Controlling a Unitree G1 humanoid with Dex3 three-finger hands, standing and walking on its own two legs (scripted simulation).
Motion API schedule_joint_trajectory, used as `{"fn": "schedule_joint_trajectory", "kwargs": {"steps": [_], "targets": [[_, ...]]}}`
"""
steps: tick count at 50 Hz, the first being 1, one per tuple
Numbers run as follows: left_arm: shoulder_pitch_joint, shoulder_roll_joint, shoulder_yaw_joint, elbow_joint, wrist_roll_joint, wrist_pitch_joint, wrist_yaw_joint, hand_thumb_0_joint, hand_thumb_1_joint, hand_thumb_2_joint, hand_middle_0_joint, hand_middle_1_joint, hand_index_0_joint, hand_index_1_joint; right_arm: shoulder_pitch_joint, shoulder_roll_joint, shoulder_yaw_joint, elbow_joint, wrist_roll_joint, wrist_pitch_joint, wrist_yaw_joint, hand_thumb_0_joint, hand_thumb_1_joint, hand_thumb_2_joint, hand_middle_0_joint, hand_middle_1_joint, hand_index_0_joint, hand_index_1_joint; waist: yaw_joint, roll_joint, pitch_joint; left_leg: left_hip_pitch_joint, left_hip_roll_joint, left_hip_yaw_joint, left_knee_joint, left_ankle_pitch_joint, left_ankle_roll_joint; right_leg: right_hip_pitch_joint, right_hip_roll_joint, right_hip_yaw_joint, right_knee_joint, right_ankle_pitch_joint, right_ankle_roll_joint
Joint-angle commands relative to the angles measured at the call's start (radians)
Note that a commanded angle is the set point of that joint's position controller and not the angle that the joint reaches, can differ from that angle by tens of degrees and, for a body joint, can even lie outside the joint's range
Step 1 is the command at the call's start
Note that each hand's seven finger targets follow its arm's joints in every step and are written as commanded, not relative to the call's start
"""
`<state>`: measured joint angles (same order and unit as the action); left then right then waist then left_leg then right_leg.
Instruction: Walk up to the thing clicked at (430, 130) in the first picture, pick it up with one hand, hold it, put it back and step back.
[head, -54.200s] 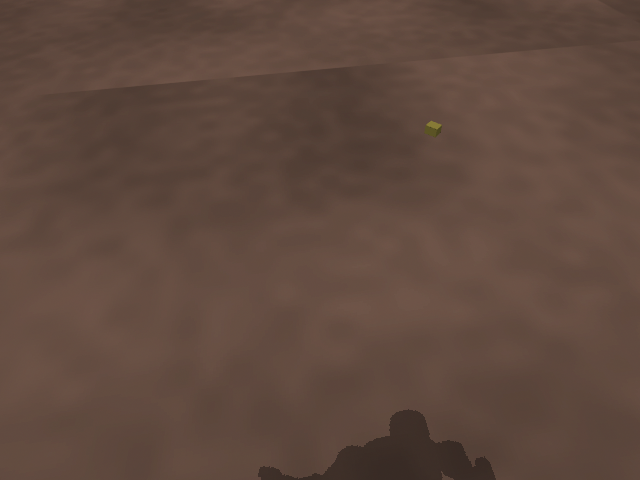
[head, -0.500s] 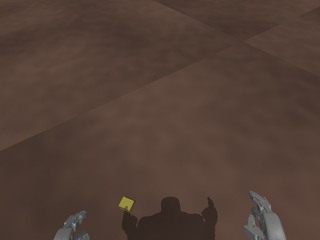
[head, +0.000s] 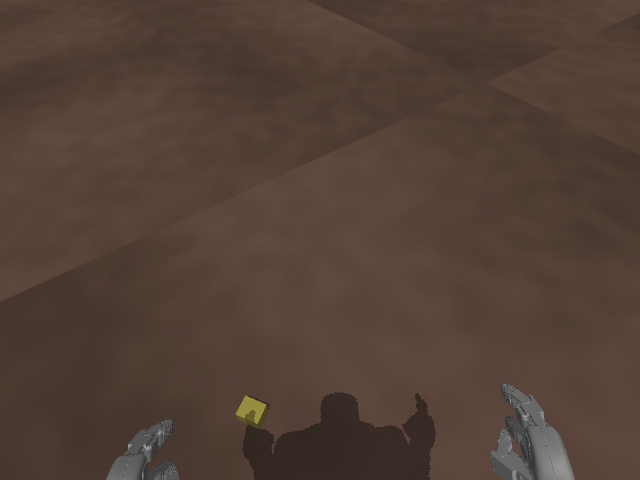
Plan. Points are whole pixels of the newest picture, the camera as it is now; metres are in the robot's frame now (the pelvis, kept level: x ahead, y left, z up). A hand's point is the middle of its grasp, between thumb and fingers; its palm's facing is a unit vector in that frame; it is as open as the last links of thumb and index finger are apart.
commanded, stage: home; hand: left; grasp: from above
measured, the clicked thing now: (252, 412) +0.46 +0.21 -0.69
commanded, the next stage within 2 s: stand in 0.42 s
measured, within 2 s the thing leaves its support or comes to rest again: neither
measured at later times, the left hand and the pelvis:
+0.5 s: hand out of the picture +0.16 +0.18 -0.04, palm faces +0.04 -0.98 -0.21, open 7.4 cm; pelvis +0.00 +0.00 +0.00, yaw +0 degrees
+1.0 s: hand out of the picture +0.04 +0.24 -0.11, palm faces +0.03 -0.95 -0.32, open 7.4 cm; pelvis -0.01 +0.01 +0.05, yaw +1 degrees
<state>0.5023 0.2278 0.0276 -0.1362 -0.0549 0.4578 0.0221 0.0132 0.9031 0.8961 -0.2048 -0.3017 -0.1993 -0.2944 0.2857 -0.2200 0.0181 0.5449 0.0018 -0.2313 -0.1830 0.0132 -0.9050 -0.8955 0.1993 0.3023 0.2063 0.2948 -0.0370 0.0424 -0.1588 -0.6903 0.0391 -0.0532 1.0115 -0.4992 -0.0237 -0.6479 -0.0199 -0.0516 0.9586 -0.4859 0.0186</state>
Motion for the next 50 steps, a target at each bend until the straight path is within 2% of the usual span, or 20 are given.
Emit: {"fn": "schedule_joint_trajectory", "kwargs": {"steps": [1,4,5,7,13,15,19,21,25,26,27,28,29,31,33,35,39,40,43,50], "targets": [[-0.022,0.101,0.057,-0.185,0.006,-0.044,0.006,0.0,0.9,0.9,-0.2,-0.299,-0.2,-0.299,-0.067,-0.128,-0.048,-0.168,0.004,-0.058,-0.011,0.0,-0.9,-0.9,0.2,0.299,0.2,0.299,-0.003,-0.015,-0.067,0.089,-0.036,0.021,-0.147,0.246,0.035,0.045,0.035,-0.02,-0.159,0.231,-0.01],[-0.014,0.118,0.08,-0.201,0.006,-0.045,0.007,0.0,0.9,0.9,-0.2,-0.3,-0.2,-0.299,-0.066,-0.125,-0.05,-0.168,0.005,-0.057,-0.012,0.0,-0.901,-0.9,0.2,0.299,0.2,0.299,0.004,-0.006,-0.087,0.086,-0.037,0.02,-0.152,0.215,0.035,0.055,0.033,-0.017,-0.163,0.199,-0.013],[-0.015,0.109,0.062,-0.201,0.008,-0.043,0.007,0.0,0.9,0.9,-0.2,-0.299,-0.2,-0.299,-0.068,-0.124,-0.048,-0.174,0.005,-0.057,-0.012,0.0,-0.9,-0.9,0.2,0.299,0.2,0.299,-0.002,-0.007,-0.088,0.085,-0.039,0.019,-0.151,0.217,0.035,0.051,0.034,-0.018,-0.163,0.203,-0.011],[-0.014,0.108,0.068,-0.2,0.006,-0.041,0.008,0.0,0.9,0.9,-0.2,-0.299,-0.2,-0.299,-0.069,-0.125,-0.048,-0.177,0.006,-0.057,-0.012,0.0,-0.9,-0.9,0.2,0.3,0.2,0.3,0.001,-0.004,-0.062,0.078,-0.036,0.021,-0.155,0.2,0.033,0.04,0.035,-0.02,-0.162,0.185,-0.013],[-0.01,0.094,0.054,-0.201,0.005,-0.044,0.006,0.0,0.9,0.9,-0.2,-0.299,-0.2,-0.299,-0.061,-0.121,-0.047,-0.172,0.006,-0.054,-0.009,0.0,-0.9,-0.9,0.2,0.3,0.2,0.3,-0.006,0.016,-0.083,0.092,-0.032,0.013,-0.154,0.226,0.029,0.035,0.041,-0.025,-0.146,0.205,-0.015],[-0.019,0.12,0.077,-0.222,0.006,-0.047,0.01,0.0,0.9,0.9,-0.2,-0.299,-0.2,-0.299,-0.066,-0.132,-0.053,-0.175,0.008,-0.053,-0.01,0.0,-0.9,-0.9,0.2,0.299,0.2,0.299,0.002,0.021,-0.082,0.095,-0.028,0.006,-0.165,0.223,0.027,0.037,0.042,-0.027,-0.141,0.198,-0.018],[-0.007,0.111,0.071,-0.222,0.003,-0.045,0.011,0.0,0.9,0.9,-0.2,-0.299,-0.2,-0.299,-0.059,-0.13,-0.054,-0.177,0.008,-0.05,-0.01,0.0,-0.9,-0.9,0.2,0.3,0.2,0.3,-0.001,0.009,-0.108,0.104,-0.029,0.01,-0.151,0.251,0.03,0.051,0.04,-0.023,-0.142,0.223,-0.018],[-0.014,0.101,0.052,-0.212,0.005,-0.041,0.008,0.0,0.9,0.9,-0.2,-0.299,-0.2,-0.299,-0.06,-0.123,-0.046,-0.173,0.008,-0.05,-0.007,0.0,-0.9,-0.9,0.2,0.3,0.2,0.3,-0.006,0.015,-0.082,0.099,-0.028,0.005,-0.156,0.254,0.028,0.04,0.042,-0.027,-0.14,0.226,-0.017],[-0.001,0.104,0.064,-0.206,0.003,-0.04,0.007,0.0,0.9,0.899,-0.2,-0.298,-0.2,-0.298,-0.057,-0.126,-0.049,-0.173,0.008,-0.048,-0.006,0.0,-0.9,-0.9,0.2,0.3,0.2,0.3,-0.002,0.009,-0.103,0.11,-0.027,0.005,-0.148,0.299,0.027,0.057,0.042,-0.028,-0.133,0.26,-0.018],[-0.302,0.179,0.066,0.145,0.123,-0.257,0.046,0.0,0.9,0.9,-0.2,-0.299,-0.2,-0.299,-0.122,-0.236,-0.079,0.083,-0.109,0.052,0.053,0.0,-0.9,-0.9,0.2,0.299,0.2,0.299,0.081,-0.05,0.137,0.125,0.011,-0.024,-0.24,0.48,0.079,0.24,-0.034,0.033,-0.178,0.257,-0.04],[-0.2,0.202,0.087,0.329,0.126,-0.327,0.04,0.0,0.9,0.9,-0.2,-0.3,-0.2,-0.301,-0.131,-0.252,-0.099,0.094,-0.113,0.094,0.08,0.0,-0.9,-0.9,0.2,0.3,0.2,0.3,0.078,-0.121,0.064,0.179,-0.004,0.01,-0.227,0.474,0.089,0.267,-0.045,0.098,-0.224,0.254,-0.08],[-0.19,0.212,0.079,0.374,0.123,-0.362,0.032,0.0,0.9,0.9,-0.2,-0.3,-0.2,-0.301,-0.123,-0.251,-0.102,0.064,-0.117,0.116,0.097,0.0,-0.9,-0.9,0.2,0.3,0.2,0.3,0.053,-0.123,0.065,0.203,-0.009,-0.009,-0.228,0.427,0.091,0.22,-0.044,0.13,-0.249,0.265,-0.099],[-0.197,0.233,0.068,0.423,0.125,-0.39,0.029,0.0,0.9,0.9,-0.2,-0.3,-0.2,-0.301,-0.124,-0.254,-0.105,0.079,-0.103,0.125,0.114,0.0,-0.9,-0.9,0.2,0.3,0.2,0.3,0.057,-0.072,0.033,0.239,-0.006,-0.022,-0.246,0.414,0.091,0.282,-0.054,0.126,-0.232,0.307,-0.095],[-0.267,0.212,0.067,0.506,0.119,-0.408,0.017,0.0,0.9,0.9,-0.2,-0.3,-0.2,-0.301,-0.122,-0.221,-0.096,0.137,-0.066,0.135,0.149,0.0,-0.9,-0.9,0.2,0.3,0.2,0.3,0.058,-0.079,0.027,0.282,-0.018,0.003,-0.289,0.36,0.085,0.303,-0.072,0.13,-0.251,0.306,-0.073],[-0.28,0.205,0.068,0.587,0.105,-0.419,0.015,0.0,0.9,0.9,-0.2,-0.3,-0.2,-0.301,-0.14,-0.22,-0.106,0.164,-0.052,0.144,0.163,0.0,-0.9,-0.9,0.2,0.3,0.2,0.3,0.068,-0.072,0.026,0.322,-0.01,-0.015,-0.308,0.358,0.082,0.308,-0.072,0.116,-0.288,0.292,-0.06],[-0.306,0.201,0.066,0.672,0.103,-0.434,0.018,0.0,0.9,0.9,-0.2,-0.3,-0.2,-0.301,-0.138,-0.222,-0.109,0.203,-0.052,0.154,0.168,0.0,-0.9,-0.9,0.2,0.3,0.2,0.3,0.067,-0.046,0.023,0.358,0.008,-0.044,-0.354,0.378,0.087,0.325,-0.065,0.095,-0.291,0.299,-0.047],[-0.313,0.207,0.064,0.814,0.107,-0.461,0.018,0.0,0.9,0.9,-0.2,-0.3,-0.2,-0.301,-0.166,-0.228,-0.113,0.258,-0.055,0.176,0.166,0.0,-0.9,-0.9,0.2,0.3,0.2,0.3,0.07,-0.033,0.097,0.358,0.018,-0.061,-0.438,0.285,0.084,0.359,-0.067,0.083,-0.384,0.234,-0.041],[-0.324,0.211,0.063,0.84,0.104,-0.468,0.016,0.0,0.9,0.9,-0.2,-0.3,-0.2,-0.301,-0.147,-0.23,-0.11,0.277,-0.053,0.179,0.165,0.0,-0.9,-0.9,0.2,0.3,0.2,0.3,0.058,-0.04,0.107,0.368,0.017,-0.056,-0.458,0.306,0.08,0.377,-0.07,0.09,-0.4,0.262,-0.043],[-0.319,0.217,0.058,0.919,0.099,-0.477,0.017,0.0,0.9,0.9,-0.2,-0.3,-0.2,-0.301,-0.148,-0.235,-0.11,0.319,-0.047,0.189,0.161,0.0,-0.9,-0.9,0.2,0.3,0.2,0.3,0.057,-0.032,0.117,0.421,0.022,-0.056,-0.49,0.329,0.074,0.404,-0.082,0.09,-0.459,0.299,-0.041],[-0.322,0.232,0.048,1.067,0.089,-0.477,0.02,0.0,0.9,0.9,-0.2,-0.3,-0.2,-0.301,-0.141,-0.259,-0.105,0.413,-0.035,0.204,0.155,0.0,-0.9,-0.9,0.2,0.3,0.2,0.3,0.049,-0.008,0.171,0.474,0.046,-0.078,-0.629,0.314,0.061,0.487,-0.081,0.078,-0.557,0.3,-0.027]]}}
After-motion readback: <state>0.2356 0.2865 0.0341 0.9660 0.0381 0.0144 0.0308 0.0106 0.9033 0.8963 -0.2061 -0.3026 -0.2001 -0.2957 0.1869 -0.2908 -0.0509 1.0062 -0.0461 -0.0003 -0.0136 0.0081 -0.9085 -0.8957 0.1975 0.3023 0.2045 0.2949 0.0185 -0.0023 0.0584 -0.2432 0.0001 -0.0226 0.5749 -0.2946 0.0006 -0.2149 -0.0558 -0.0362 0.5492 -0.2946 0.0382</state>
